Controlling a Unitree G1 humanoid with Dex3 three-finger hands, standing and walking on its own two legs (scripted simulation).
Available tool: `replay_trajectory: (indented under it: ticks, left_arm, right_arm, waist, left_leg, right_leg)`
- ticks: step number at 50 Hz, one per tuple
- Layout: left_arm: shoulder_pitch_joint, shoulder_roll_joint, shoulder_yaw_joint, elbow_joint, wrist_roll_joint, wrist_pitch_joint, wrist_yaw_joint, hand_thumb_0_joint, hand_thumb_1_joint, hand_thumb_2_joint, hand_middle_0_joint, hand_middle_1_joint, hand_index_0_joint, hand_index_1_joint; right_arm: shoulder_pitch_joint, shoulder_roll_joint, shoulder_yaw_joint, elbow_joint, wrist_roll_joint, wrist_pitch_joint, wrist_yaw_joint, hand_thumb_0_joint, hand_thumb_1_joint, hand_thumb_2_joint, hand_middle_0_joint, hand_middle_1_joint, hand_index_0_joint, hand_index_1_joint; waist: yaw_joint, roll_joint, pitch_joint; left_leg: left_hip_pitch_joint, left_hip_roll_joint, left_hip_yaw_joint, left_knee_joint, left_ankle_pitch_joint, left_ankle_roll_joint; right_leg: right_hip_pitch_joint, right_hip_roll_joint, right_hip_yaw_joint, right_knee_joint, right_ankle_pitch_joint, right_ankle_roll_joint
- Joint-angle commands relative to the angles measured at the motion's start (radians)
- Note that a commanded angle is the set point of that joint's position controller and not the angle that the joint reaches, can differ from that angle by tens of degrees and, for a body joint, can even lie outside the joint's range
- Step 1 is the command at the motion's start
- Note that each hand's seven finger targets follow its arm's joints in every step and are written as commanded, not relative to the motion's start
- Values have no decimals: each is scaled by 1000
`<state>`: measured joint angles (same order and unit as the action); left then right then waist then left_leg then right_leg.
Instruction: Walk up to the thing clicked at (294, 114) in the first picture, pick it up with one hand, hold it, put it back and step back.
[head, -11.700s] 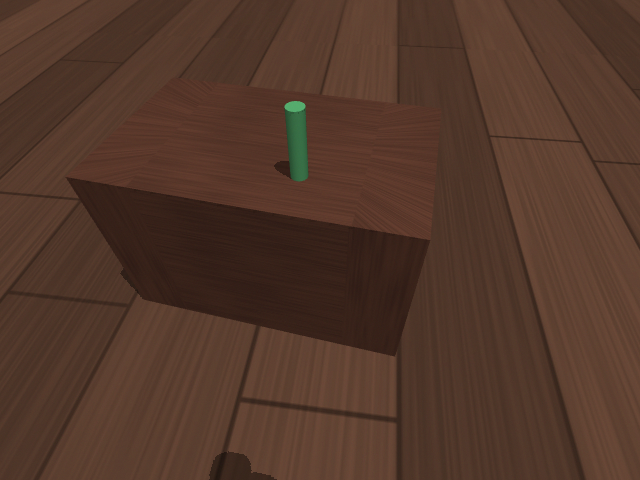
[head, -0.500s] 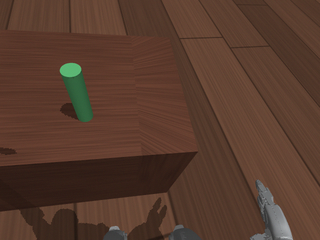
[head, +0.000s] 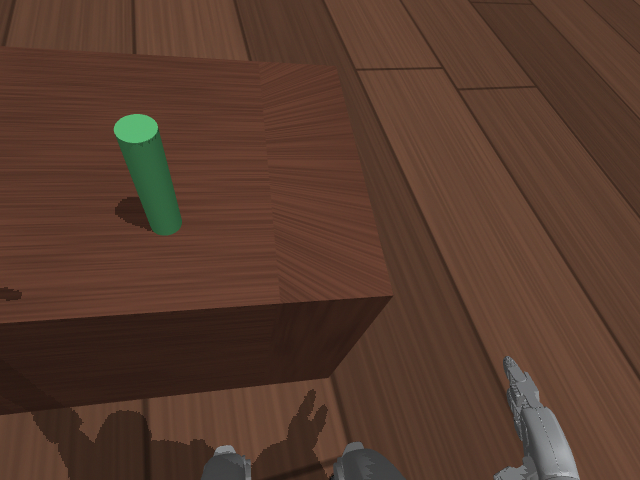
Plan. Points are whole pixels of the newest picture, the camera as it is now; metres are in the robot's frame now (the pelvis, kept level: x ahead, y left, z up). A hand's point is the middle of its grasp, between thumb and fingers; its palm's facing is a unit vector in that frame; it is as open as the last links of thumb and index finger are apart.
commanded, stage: go down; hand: left
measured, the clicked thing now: (153, 183) +0.53 +0.19 +0.00
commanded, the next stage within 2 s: none
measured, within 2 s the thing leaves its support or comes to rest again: neither
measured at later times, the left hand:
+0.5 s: hand out of the picture +0.44 +0.38 +0.11, palm faces +0.24 -0.97 -0.02, open 17.3 cm
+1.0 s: hand out of the picture +0.44 +0.38 +0.11, palm faces +0.23 -0.97 -0.03, open 17.4 cm
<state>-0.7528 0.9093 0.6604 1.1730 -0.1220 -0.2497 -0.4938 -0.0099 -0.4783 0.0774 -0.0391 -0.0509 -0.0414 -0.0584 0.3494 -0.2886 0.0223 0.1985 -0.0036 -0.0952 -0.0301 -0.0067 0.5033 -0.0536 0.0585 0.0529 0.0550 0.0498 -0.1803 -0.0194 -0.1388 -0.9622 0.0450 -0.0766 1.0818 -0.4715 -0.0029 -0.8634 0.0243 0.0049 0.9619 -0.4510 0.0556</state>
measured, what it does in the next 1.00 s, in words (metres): stands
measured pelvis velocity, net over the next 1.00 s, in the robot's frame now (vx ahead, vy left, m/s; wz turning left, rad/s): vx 0.00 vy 0.00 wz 0.00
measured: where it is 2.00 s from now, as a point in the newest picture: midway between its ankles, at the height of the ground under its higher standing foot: outside the picture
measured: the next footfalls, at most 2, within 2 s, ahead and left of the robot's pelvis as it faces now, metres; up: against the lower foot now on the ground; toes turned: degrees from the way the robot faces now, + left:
none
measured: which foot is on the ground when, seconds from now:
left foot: down 0.00-1.00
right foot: down 0.00-1.00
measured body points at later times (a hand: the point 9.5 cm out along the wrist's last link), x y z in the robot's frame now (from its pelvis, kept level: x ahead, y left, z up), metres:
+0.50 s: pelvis +0.01 +0.00 +0.00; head +0.11 +0.05 +0.44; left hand +0.42 +0.43 +0.12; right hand +0.16 -0.27 -0.01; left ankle +0.02 +0.11 -0.67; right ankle +0.00 -0.16 -0.67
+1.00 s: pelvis +0.00 +0.00 +0.00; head +0.10 +0.06 +0.44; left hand +0.43 +0.43 +0.12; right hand +0.16 -0.27 -0.01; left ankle +0.02 +0.11 -0.67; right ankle +0.00 -0.17 -0.67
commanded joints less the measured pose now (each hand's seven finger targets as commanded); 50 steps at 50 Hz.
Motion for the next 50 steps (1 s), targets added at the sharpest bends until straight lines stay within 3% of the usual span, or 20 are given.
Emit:
replay_trajectory:
  ticks: [1, 3, 10, 11, 12, 16, 17, 19, 21, 23, 25, 27, 28, 31, 36, 40, 43, 46, 47, 50]
  left_arm:
    - [-266, 305, 2, -108, -43, -47, -9, 0, -523, 74, -40, -62, -44, -63]
    - [-275, 381, 43, -146, -44, -59, -12, 0, -521, 70, -39, -60, -45, -60]
    - [-314, 402, 81, -271, -58, -86, -23, 0, -510, 87, -36, -68, -40, -68]
    - [-349, 429, 85, -314, -52, -89, -18, 0, -486, 84, -37, -62, -41, -62]
    - [-318, 366, 49, -255, -47, -79, -21, 0, -498, 88, -38, -67, -42, -69]
    - [-320, 359, 31, -280, -29, -64, 1, 0, -469, 100, -42, -68, -39, -73]
    - [-364, 434, 68, -370, -20, -69, 13, 0, -487, 91, -45, -69, -43, -73]
    - [-329, 369, 25, -303, -8, -50, 15, 0, -496, 98, -45, -77, -44, -80]
    - [-307, 380, 44, -276, -11, -42, 17, 0, -539, 82, -49, -81, -52, -82]
    - [-267, 313, 19, -189, -27, -35, 3, 0, -543, 85, -43, -80, -48, -80]
    - [-235, 300, 8, -114, -35, -35, -10, 0, -572, 68, -46, -84, -54, -81]
    - [-277, 366, 40, -157, -34, -51, -11, 0, -600, 67, -45, -83, -54, -80]
    - [-239, 326, 18, -72, -37, -48, -22, 0, -596, 55, -46, -79, -58, -73]
    - [-280, 370, 52, -120, -53, -72, -34, 0, -598, 61, -43, -76, -54, -72]
    - [-368, 435, 82, -240, -42, -96, -30, 0, -562, 74, -44, -76, -52, -75]
    - [-370, 413, 45, -245, -18, -82, -5, 0, -528, 93, -44, -80, -47, -82]
    - [-381, 454, 59, -281, -4, -74, 14, 0, -535, 95, -47, -86, -49, -88]
    - [-346, 370, 10, -234, 5, -58, 13, 0, -513, 89, -46, -83, -49, -84]
    - [-259, 306, -12, -121, -3, -43, 7, 0, -540, 96, -44, -93, -49, -93]
    - [-257, 330, -9, -105, -20, -43, -5, 0, -552, 76, -45, -87, -52, -84]
  right_arm:
    - [-24, -156, -84, -147, 5, -56, -12, 0, 526, -55, 49, 50, 49, 50]
    - [-24, -189, -112, -187, 7, -60, -16, 0, 531, -53, 49, 50, 49, 50]
    - [45, -206, -130, -219, 2, -65, -15, 0, 527, -55, 49, 50, 49, 50]
    - [61, -199, -128, -191, 0, -62, -16, 0, 526, -55, 49, 50, 50, 50]
    - [41, -197, -119, -228, -2, -63, -16, 0, 522, -57, 49, 50, 49, 50]
    - [50, -176, -112, -129, -7, -49, -7, 0, 518, -58, 49, 50, 49, 50]
    - [55, -190, -134, -110, -6, -46, -8, 0, 512, -59, 49, 50, 49, 50]
    - [34, -172, -117, -133, -5, -48, -4, 0, 515, -59, 49, 50, 49, 50]
    - [18, -176, -126, -113, -3, -45, -4, 0, 509, -59, 49, 50, 49, 50]
    - [-3, -154, -96, -118, -1, -48, 2, 0, 519, -57, 49, 50, 49, 50]
    - [-26, -155, -88, -138, 4, -51, 2, 0, 517, -56, 49, 50, 49, 50]
    - [-16, -166, -102, -154, 5, -54, -1, 0, 526, -54, 49, 50, 49, 50]
    - [-15, -172, -101, -157, 5, -55, -3, 0, 531, -52, 49, 50, 49, 50]
    - [-5, -212, -135, -214, 3, -64, -8, 0, 533, -52, 49, 50, 49, 50]
    - [43, -209, -130, -221, -3, -62, -10, 0, 524, -55, 49, 50, 49, 50]
    - [41, -199, -125, -185, -7, -50, -13, 0, 526, -56, 49, 50, 49, 50]
    - [36, -188, -117, -155, -6, -44, -10, 0, 519, -57, 49, 50, 50, 50]
    - [-4, -153, -93, -160, -5, -43, -8, 0, 519, -57, 49, 50, 50, 50]
    - [-6, -160, -99, -165, -2, -46, -8, 0, 519, -57, 49, 50, 49, 50]
    - [-17, -161, -82, -162, 5, -47, -7, 0, 528, -53, 49, 50, 49, 50]
  waist:
    - [32, 231, -325]
    - [38, 228, -387]
    - [35, 270, -558]
    - [33, 301, -560]
    - [26, 289, -551]
    - [55, 365, -474]
    - [61, 399, -483]
    - [51, 371, -432]
    - [48, 348, -409]
    - [41, 291, -355]
    - [33, 214, -321]
    - [27, 190, -342]
    - [17, 180, -347]
    - [6, 175, -424]
    - [18, 282, -546]
    - [29, 343, -492]
    - [49, 374, -464]
    - [43, 342, -401]
    - [33, 295, -353]
    - [33, 225, -309]
  left_leg:
    - [352, -7, 23, -151, 307, 5]
    - [374, -5, 19, -139, 355, 6]
    - [516, -2, 16, -107, 532, -4]
    - [537, -2, 15, -102, 557, -8]
    - [549, 1, 15, -106, 576, -12]
    - [553, 3, 8, -122, 622, -24]
    - [571, 1, 11, -130, 594, -25]
    - [550, 4, 10, -145, 545, -24]
    - [525, 6, 9, -151, 523, -17]
    - [470, 7, 7, -149, 490, -9]
    - [387, -3, 16, -146, 411, 6]
    - [351, -13, 28, -141, 351, 18]
    - [356, -11, 28, -136, 355, 17]
    - [396, -6, 20, -120, 400, 12]
    - [481, -16, 28, -106, 435, 0]
    - [509, -14, 21, -124, 448, -14]
    - [512, -11, 17, -138, 436, -19]
    - [474, -11, 24, -149, 393, -13]
    - [436, -8, 21, -153, 382, -10]
    - [360, -9, 22, -154, 333, 4]
  right_leg:
    - [53, 18, -48, -97, 207, -76]
    - [76, 19, -50, -86, 238, -76]
    - [93, 18, -49, -63, 342, -72]
    - [87, 17, -48, -61, 348, -71]
    - [80, 19, -50, -65, 351, -71]
    - [28, 13, -53, -71, 323, -75]
    - [29, 14, -52, -72, 306, -77]
    - [35, 16, -56, -87, 280, -80]
    - [41, 16, -57, -94, 276, -80]
    - [38, 20, -60, -97, 261, -77]
    - [73, 19, -54, -101, 262, -73]
    - [102, 14, -46, -100, 260, -68]
    - [83, 16, -46, -98, 262, -68]
    - [84, 19, -50, -81, 294, -67]
    - [95, 9, -40, -68, 317, -71]
    - [45, 8, -43, -80, 281, -77]
    - [37, 12, -47, -81, 254, -80]
    - [44, 14, -47, -97, 232, -80]
    - [42, 17, -53, -97, 231, -80]
    - [65, 21, -53, -103, 222, -75]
